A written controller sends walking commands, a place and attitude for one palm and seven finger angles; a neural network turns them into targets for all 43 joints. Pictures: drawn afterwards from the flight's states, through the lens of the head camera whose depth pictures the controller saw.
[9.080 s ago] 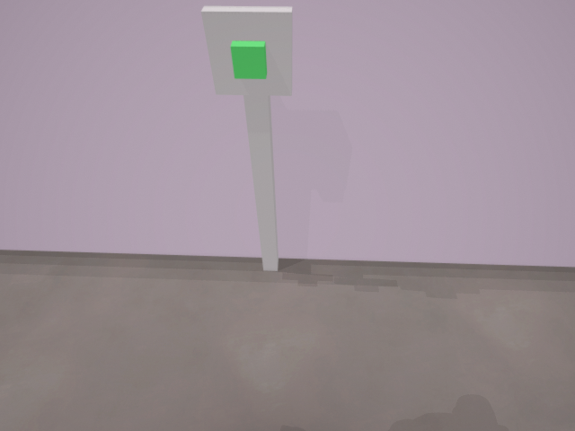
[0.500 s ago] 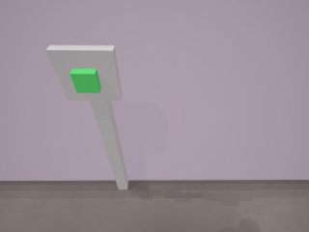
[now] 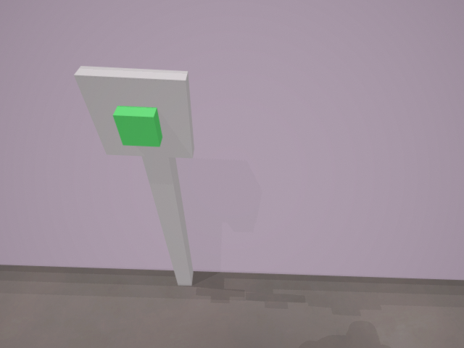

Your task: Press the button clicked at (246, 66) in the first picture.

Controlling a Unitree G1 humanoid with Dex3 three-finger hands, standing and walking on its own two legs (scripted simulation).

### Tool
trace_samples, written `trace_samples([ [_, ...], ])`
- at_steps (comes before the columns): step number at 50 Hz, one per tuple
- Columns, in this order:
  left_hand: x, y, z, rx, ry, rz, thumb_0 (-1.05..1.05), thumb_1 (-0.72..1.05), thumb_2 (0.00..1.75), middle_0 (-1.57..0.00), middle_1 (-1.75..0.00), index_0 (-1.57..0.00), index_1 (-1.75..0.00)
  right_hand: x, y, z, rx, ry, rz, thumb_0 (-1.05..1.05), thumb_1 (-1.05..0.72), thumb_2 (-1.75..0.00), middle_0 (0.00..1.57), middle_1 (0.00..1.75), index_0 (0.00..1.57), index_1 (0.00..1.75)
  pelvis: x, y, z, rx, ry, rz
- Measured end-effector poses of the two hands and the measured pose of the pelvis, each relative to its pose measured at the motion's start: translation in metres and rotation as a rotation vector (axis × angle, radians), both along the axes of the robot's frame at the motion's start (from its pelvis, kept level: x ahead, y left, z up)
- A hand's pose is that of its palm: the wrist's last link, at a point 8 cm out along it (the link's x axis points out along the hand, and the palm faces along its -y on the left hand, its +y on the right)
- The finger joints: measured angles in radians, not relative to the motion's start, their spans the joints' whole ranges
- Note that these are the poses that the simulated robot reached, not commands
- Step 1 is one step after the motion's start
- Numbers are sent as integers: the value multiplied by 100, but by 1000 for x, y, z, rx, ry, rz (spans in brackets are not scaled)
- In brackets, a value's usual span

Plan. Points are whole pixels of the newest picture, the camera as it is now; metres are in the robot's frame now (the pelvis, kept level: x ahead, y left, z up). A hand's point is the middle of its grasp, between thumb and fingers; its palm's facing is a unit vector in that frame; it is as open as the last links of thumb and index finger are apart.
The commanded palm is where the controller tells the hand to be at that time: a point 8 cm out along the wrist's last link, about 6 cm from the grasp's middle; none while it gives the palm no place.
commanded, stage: look again from close up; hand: left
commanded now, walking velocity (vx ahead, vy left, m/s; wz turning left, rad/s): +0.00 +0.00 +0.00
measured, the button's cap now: (139, 125) +0.45 +0.21 +0.14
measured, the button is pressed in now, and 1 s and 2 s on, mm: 0 0 0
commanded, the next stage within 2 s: come to a stop and stand still in 0.06 s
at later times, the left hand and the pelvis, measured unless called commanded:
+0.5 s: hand out of the picture +0.04 +0.18 -0.18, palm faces +0.01 -0.98 -0.19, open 7.3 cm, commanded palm none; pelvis +0.02 +0.01 +0.00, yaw +0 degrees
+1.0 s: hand out of the picture -0.01 +0.15 -0.17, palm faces +0.01 -0.98 -0.19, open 7.3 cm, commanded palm none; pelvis +0.00 -0.01 +0.00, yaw +0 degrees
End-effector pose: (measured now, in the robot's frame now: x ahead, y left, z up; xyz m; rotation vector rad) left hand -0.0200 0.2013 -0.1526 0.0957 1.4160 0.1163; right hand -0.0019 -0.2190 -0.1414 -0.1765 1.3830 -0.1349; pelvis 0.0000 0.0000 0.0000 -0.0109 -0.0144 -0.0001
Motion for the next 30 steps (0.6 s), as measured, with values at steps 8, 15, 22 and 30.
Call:
trace_samples([
  [8,25,15,-1,23,-18,-10,1,92,90,-19,-30,-20,-30,15,1,1,-15,-10,-2,1,-92,-90,20,30,20,30,13,4,0,0,-1,-2],
  [15,42,24,1,41,-33,-14,1,92,90,-19,-29,-20,-30,17,7,0,-11,8,-11,1,-92,-90,20,30,20,30,20,7,0,2,-2,-3],
  [22,52,28,4,53,-53,-21,0,92,90,-19,-29,-20,-30,14,10,-1,0,17,-19,1,-91,-90,20,30,20,30,21,8,0,2,-5,-4],
  [30,48,26,2,63,-58,-29,0,92,90,-19,-30,-20,-30,11,8,-2,5,12,-14,1,-91,-90,20,30,20,30,17,7,-2,-4,9,1],
])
